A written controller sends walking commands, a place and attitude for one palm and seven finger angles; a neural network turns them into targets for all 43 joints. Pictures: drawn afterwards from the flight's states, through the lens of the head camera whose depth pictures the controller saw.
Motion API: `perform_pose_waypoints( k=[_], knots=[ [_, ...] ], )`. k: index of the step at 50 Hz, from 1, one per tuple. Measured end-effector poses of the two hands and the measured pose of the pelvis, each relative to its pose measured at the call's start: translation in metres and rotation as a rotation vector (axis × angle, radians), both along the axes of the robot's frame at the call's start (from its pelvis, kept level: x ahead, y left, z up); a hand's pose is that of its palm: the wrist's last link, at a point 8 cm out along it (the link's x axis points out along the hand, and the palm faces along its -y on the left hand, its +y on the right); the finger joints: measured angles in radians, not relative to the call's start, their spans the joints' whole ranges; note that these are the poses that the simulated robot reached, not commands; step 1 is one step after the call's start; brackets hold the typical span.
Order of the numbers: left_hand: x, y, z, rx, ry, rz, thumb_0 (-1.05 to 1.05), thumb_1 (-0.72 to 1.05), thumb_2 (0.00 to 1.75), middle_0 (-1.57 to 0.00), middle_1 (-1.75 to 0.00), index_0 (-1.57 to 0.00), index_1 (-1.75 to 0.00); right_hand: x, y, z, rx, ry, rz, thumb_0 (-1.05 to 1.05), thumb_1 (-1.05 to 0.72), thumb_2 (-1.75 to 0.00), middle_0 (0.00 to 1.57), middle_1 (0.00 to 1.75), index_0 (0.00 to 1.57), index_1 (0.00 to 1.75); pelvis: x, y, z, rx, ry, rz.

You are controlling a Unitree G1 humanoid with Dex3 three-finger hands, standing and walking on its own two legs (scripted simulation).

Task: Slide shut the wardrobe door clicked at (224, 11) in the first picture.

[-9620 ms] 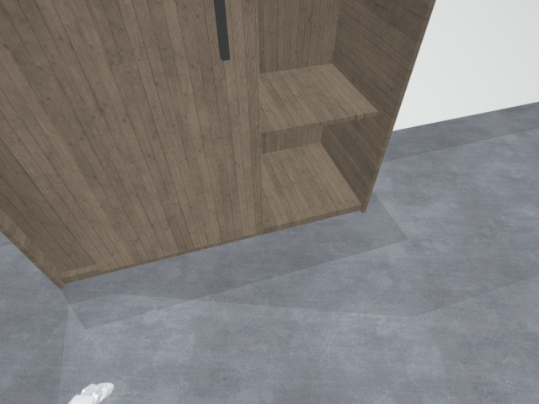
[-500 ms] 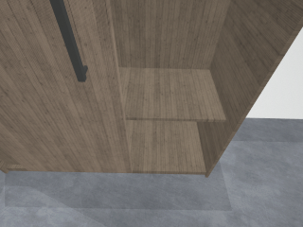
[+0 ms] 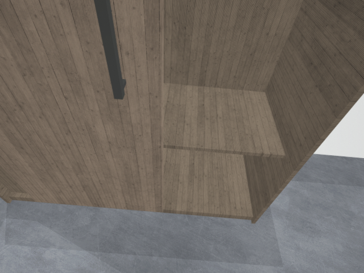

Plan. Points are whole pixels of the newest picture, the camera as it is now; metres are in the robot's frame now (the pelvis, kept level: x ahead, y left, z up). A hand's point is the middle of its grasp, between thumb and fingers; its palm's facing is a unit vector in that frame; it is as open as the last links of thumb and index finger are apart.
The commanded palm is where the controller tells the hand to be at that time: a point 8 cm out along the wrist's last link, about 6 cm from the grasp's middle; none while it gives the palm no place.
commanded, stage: shuffle to correct the standing spot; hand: left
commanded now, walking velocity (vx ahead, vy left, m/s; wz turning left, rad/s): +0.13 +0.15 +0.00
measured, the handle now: (111, 29) +0.51 +0.22 +0.27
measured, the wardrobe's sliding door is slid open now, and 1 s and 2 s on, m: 0.51 0.51 0.51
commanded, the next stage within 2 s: come to a stop and stand still in 0.10 s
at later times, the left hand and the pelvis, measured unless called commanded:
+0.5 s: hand (108, 272) +0.15 +0.19 -0.16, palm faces +0.04 -0.97 -0.23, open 7.3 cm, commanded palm none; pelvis +0.07 +0.01 +0.00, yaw +2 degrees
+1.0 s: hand out of the picture +0.04 +0.27 -0.16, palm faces +0.03 -0.96 -0.27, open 7.4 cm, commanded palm none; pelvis +0.04 +0.08 +0.00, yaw +0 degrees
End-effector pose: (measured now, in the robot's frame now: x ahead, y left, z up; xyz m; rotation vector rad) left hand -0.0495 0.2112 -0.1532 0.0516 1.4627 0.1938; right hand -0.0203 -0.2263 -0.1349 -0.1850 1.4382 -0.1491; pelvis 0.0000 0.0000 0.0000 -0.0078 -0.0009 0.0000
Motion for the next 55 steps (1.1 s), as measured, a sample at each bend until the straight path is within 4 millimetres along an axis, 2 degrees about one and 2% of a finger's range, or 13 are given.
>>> perform_pose_waypoints(
  k=[3,5,8,15,18,21,24,27,31,38,42,49,55],
  knots=[
    [0.006,0.014,-0.002,-0.003,0.045,-0.026,0.01,0.90,0.90,-0.20,-0.30,-0.20,-0.30,0.008,0.010,0.003,-0.016,-0.031,-0.013,0.01,-0.91,-0.90,0.20,0.30,0.20,0.30,0.008,0.011,-0.001,0.007,0.009,-0.020],
    [0.019,0.023,0.001,0.004,0.052,-0.054,0.01,0.90,0.90,-0.20,-0.30,-0.20,-0.30,0.008,0.018,0.004,-0.015,-0.036,-0.032,0.01,-0.91,-0.90,0.20,0.30,0.20,0.30,0.014,0.017,0.001,0.005,0.011,-0.028],
    [0.050,0.033,0.006,0.021,0.010,-0.076,0.01,0.91,0.90,-0.20,-0.30,-0.20,-0.30,0.001,0.033,0.004,0.010,0.000,-0.044,0.00,-0.91,-0.90,0.20,0.30,0.20,0.30,0.021,0.022,0.004,0.006,0.013,-0.023],
    [0.144,0.043,0.019,0.080,-0.159,-0.114,0.01,0.92,0.90,-0.20,-0.30,-0.20,-0.30,-0.010,0.058,-0.006,0.095,0.119,-0.060,0.01,-0.91,-0.90,0.20,0.30,0.20,0.30,0.045,0.025,0.002,0.029,0.010,-0.006],
    [0.177,0.039,0.020,0.103,-0.234,-0.122,0.01,0.92,0.90,-0.20,-0.30,-0.20,-0.30,-0.004,0.060,-0.016,0.120,0.145,-0.069,0.01,-0.90,-0.90,0.20,0.30,0.20,0.30,0.058,0.020,-0.004,0.042,0.000,0.004],
    [0.191,0.031,0.025,0.107,-0.276,-0.125,0.01,0.92,0.90,-0.20,-0.30,-0.20,-0.30,0.014,0.054,-0.020,0.119,0.129,-0.082,0.01,-0.91,-0.90,0.20,0.30,0.20,0.30,0.066,0.017,-0.003,0.025,-0.010,0.019],
    [0.190,0.026,0.026,0.098,-0.275,-0.122,0.00,0.91,0.90,-0.20,-0.30,-0.20,-0.30,0.044,0.046,-0.017,0.099,0.069,-0.082,0.01,-0.91,-0.90,0.20,0.30,0.20,0.30,0.067,0.015,0.002,0.033,-0.015,0.027],
    [0.184,0.030,0.025,0.101,-0.269,-0.101,-0.01,0.93,0.90,-0.20,-0.30,-0.20,-0.30,0.074,0.041,-0.013,0.082,-0.014,-0.067,0.01,-0.91,-0.90,0.20,0.30,0.20,0.30,0.063,0.015,0.004,0.032,-0.016,0.027],
    [0.168,0.042,0.018,0.088,-0.242,-0.090,-0.01,0.94,0.90,-0.20,-0.30,-0.20,-0.30,0.091,0.031,-0.010,0.029,-0.074,-0.045,0.02,-0.94,-0.90,0.20,0.30,0.20,0.30,0.058,0.023,0.001,0.021,-0.026,0.018],
    [0.124,0.061,0.009,0.073,-0.160,-0.087,0.00,0.92,0.90,-0.20,-0.30,-0.20,-0.30,0.095,0.038,-0.004,0.008,-0.141,-0.030,0.02,-0.93,-0.90,0.20,0.30,0.20,0.30,0.049,0.041,-0.001,0.007,-0.034,-0.014],
    [0.102,0.079,0.009,0.078,-0.107,-0.109,0.00,0.91,0.90,-0.20,-0.30,-0.20,-0.30,0.097,0.052,-0.006,0.020,-0.207,-0.030,0.01,-0.92,-0.90,0.20,0.30,0.20,0.30,0.044,0.058,-0.004,0.003,-0.037,-0.013],
    [0.089,0.107,0.026,0.126,-0.097,-0.093,0.01,0.91,0.90,-0.20,-0.30,-0.20,-0.30,0.084,0.077,-0.015,0.066,-0.170,-0.002,0.01,-0.93,-0.90,0.20,0.30,0.20,0.30,0.042,0.076,0.000,0.016,-0.030,-0.008],
    [0.082,0.108,0.035,0.144,-0.073,-0.083,0.01,0.91,0.90,-0.20,-0.30,-0.20,-0.30,0.078,0.085,-0.020,0.102,-0.130,0.011,0.02,-0.93,-0.90,0.20,0.30,0.20,0.30,0.044,0.077,0.003,0.031,-0.021,-0.003]
  ],
)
